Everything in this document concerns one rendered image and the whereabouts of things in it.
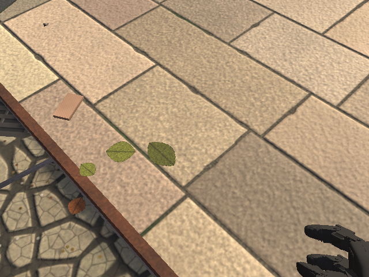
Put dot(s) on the robot right hand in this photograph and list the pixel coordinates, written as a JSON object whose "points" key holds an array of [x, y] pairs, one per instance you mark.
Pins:
{"points": [[357, 264]]}

